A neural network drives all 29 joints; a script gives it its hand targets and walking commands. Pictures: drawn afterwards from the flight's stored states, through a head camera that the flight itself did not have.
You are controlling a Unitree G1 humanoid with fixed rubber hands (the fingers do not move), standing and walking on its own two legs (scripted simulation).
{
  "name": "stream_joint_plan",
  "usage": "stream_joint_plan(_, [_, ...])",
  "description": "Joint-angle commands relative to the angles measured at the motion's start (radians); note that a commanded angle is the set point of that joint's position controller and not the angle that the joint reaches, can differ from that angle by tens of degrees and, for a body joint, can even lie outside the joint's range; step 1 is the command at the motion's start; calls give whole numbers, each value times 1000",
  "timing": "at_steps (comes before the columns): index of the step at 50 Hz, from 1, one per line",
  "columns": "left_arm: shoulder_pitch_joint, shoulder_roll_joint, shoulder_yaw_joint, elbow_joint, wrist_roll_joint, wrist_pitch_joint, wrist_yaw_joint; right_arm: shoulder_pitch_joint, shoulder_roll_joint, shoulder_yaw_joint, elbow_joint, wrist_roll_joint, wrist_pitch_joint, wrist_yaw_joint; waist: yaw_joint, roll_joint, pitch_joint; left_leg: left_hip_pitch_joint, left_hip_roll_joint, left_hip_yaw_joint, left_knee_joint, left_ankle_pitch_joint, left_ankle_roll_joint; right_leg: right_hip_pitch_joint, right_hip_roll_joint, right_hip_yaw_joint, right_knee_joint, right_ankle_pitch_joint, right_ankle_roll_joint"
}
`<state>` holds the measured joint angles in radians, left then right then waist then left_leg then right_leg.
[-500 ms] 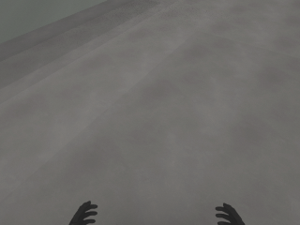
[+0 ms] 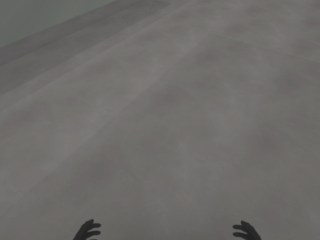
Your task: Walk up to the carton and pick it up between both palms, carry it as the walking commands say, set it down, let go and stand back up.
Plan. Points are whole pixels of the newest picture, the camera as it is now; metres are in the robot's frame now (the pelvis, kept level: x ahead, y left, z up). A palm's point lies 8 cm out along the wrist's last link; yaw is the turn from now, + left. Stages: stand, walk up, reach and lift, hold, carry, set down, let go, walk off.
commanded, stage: stand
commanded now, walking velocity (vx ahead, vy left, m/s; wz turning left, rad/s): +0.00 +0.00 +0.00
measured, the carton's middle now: out of the picture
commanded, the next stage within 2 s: walk up in 0.62 s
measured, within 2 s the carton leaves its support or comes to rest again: neither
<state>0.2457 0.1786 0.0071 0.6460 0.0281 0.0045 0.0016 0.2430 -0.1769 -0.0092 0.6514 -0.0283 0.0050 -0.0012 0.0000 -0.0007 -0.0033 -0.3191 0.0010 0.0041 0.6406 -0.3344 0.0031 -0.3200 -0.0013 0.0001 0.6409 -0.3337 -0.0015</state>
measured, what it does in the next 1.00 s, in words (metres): lifts its right foot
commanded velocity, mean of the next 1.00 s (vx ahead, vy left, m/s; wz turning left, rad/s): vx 0.00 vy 0.00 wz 0.00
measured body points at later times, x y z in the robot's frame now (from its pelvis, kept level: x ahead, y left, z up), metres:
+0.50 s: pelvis +0.00 +0.00 +0.00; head +0.01 +0.00 +0.45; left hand +0.12 +0.23 -0.11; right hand +0.12 -0.23 -0.11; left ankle +0.00 +0.12 -0.72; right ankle +0.00 -0.12 -0.72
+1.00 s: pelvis +0.02 -0.03 +0.01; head +0.01 -0.03 +0.46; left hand +0.25 +0.25 -0.04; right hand +0.07 -0.38 -0.05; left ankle +0.00 +0.12 -0.72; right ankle +0.06 -0.20 -0.65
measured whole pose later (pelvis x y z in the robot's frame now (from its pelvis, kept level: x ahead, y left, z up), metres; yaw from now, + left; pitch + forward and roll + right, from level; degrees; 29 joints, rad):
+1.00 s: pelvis +0.02 -0.03 +0.01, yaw -14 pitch -1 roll +2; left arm 0.23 0.43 0.14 0.55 0.05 0.05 -0.16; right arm 0.34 -0.44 -0.10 0.59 -0.10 -0.13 -0.06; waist 0.02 -0.03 -0.01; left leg -0.10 0.09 0.22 0.49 -0.36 0.02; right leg -0.65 -0.11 0.06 1.11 -0.28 0.02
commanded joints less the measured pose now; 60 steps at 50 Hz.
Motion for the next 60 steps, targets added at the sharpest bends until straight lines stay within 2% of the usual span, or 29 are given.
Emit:
stream_joint_plan(1, [-9, 82, 24, -69, 0, -15, 3, -9, -82, -24, -68, 0, -15, -2, 0, 1, -35, 10, 43, -57, -112, 142, 28, 11, -42, 56, -111, 142, -31])
stream_joint_plan(40, [30, 78, 42, 16, -4, -16, 14, 29, -78, -42, 21, 4, -17, -13, 0, 1, -9, 39, 51, -67, -155, 162, 37, 40, -50, 67, -153, 163, -40])
stream_joint_plan(41, [-91, 342, 118, -144, 61, -23, -55, 94, -415, -151, -43, -65, -65, -17, -55, 50, -99, 330, 193, -151, -166, -248, 158, -258, -58, 201, -43, -225, -96])
stream_joint_plan(42, [-240, 336, 131, -191, 62, -12, -90, 192, -440, -170, -26, -76, -85, -18, -128, 151, -53, 480, 340, -361, -298, -428, 253, -528, -12, 76, 144, -176, -71])
stream_joint_plan(43, [-296, 329, 117, -241, 44, -9, -99, 242, -421, -152, -82, -73, -104, -35, -154, 123, 17, 549, 494, -511, -399, -450, 310, -716, -73, 99, 387, -112, -36])
stream_joint_plan(44, [-283, 323, 123, -245, 45, -3, -105, 207, -418, -148, -101, -72, -124, -50, -115, 23, 58, 464, 563, -531, -425, -436, 312, -740, -153, 190, 494, -62, -22])
stream_joint_plan(45, [-215, 304, 138, -248, 45, 4, -117, 139, -422, -151, -114, -79, -141, -61, -49, -7, 49, 387, 529, -432, -440, -443, 285, -678, -179, 202, 566, -33, 6])
stream_joint_plan(46, [-165, 311, 144, -240, 39, 13, -134, 86, -429, -146, -133, -75, -151, -67, -5, 15, 44, 323, 502, -344, -455, -465, 261, -627, -187, 197, 572, -13, 18])
stream_joint_plan(47, [-145, 314, 145, -235, 35, 20, -152, 51, -441, -140, -149, -73, -160, -70, 7, 63, 59, 273, 468, -248, -480, -466, 247, -586, -184, 169, 553, 15, 27])
stream_joint_plan(49, [-171, 315, 143, -238, 18, 35, -185, 36, -456, -133, -157, -71, -170, -66, -3, 94, 116, 207, 427, -106, -534, -448, 230, -541, -172, 116, 475, 82, 34])
stream_joint_plan(50, [-190, 318, 141, -240, 7, 37, -195, 46, -469, -134, -158, -67, -171, -60, -11, 86, 139, 198, 414, -43, -546, -424, 218, -523, -171, 94, 422, 114, 30])
stream_joint_plan(53, [-229, 326, 124, -232, -7, 27, -207, 73, -509, -141, -162, -52, -157, -37, -27, 95, 154, 187, 357, 171, -536, -283, 173, -391, -156, 0, 212, 170, 4])
stream_joint_plan(55, [-241, 339, 115, -223, -5, 21, -203, 75, -532, -144, -166, -39, -137, -27, -23, 130, 153, 139, 348, 259, -527, -283, 157, -266, -131, -61, 136, 167, -23])
stream_joint_plan(58, [-176, 382, 116, -195, -2, 14, -178, 69, -549, -147, -170, -24, -104, -12, 9, 158, 151, 108, 372, 313, -439, -285, 154, -130, -86, -122, 105, 90, -61])
stream_joint_plan(59, [-116, 406, 122, -175, 1, 7, -165, 67, -547, -146, -171, -19, -92, -5, 37, 140, 124, 104, 364, 342, -314, -240, 149, -62, -60, -138, 78, 48, -76])
stream_joint_plan(60, [12, 443, 137, -133, 3, -6, -145, 63, -534, -144, -177, -13, -82, 4, 96, 80, 41, 43, 321, 377, -39, -73, 136, 116, -8, -140, 39, -19, -110])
